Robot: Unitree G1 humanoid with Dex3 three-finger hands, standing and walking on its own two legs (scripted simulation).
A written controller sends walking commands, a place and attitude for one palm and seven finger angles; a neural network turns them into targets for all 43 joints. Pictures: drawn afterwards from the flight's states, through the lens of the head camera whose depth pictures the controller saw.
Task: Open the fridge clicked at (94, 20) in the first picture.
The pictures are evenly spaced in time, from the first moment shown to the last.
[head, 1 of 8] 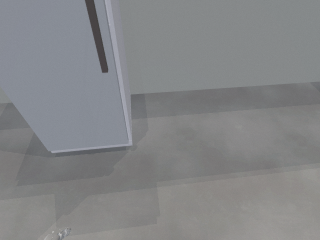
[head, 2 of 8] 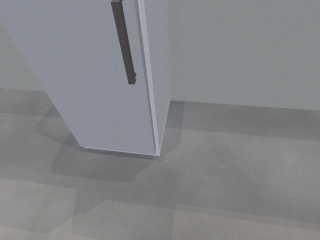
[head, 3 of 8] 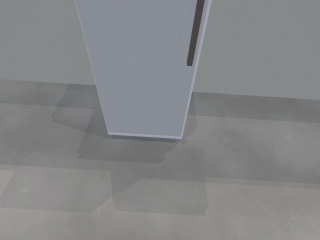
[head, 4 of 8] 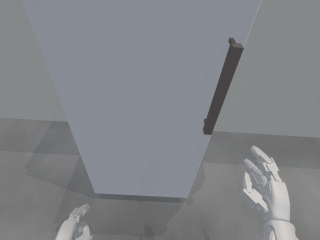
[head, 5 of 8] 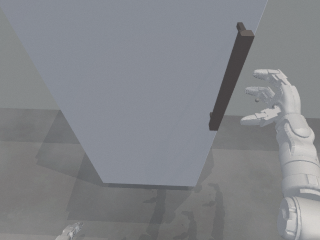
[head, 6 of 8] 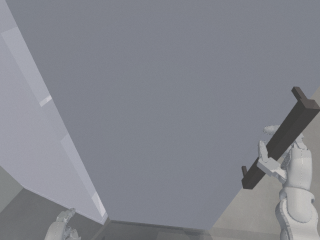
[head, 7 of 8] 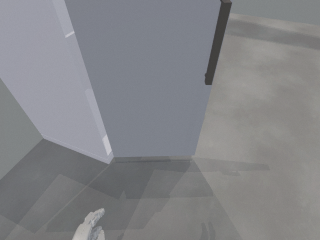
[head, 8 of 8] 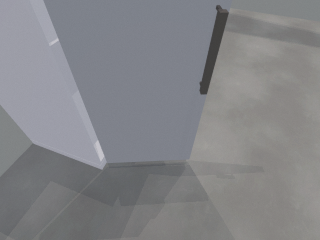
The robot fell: no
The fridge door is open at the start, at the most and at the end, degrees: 0 74 66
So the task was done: yes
